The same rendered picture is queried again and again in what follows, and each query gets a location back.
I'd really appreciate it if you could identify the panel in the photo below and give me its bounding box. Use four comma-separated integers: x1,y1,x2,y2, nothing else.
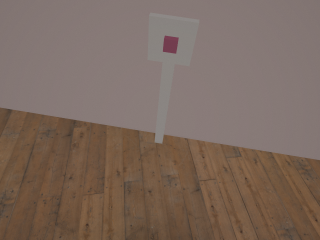
147,13,200,144

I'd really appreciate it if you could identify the button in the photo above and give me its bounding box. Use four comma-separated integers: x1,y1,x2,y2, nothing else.
163,35,179,54

